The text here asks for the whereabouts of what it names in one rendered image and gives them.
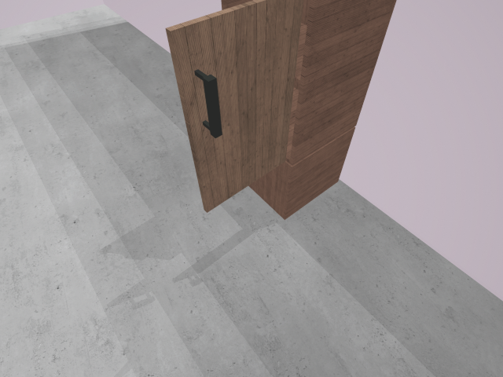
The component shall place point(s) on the cupboard door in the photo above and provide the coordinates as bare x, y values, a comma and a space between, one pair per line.
252, 51

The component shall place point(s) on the handle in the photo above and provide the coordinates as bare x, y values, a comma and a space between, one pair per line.
211, 96

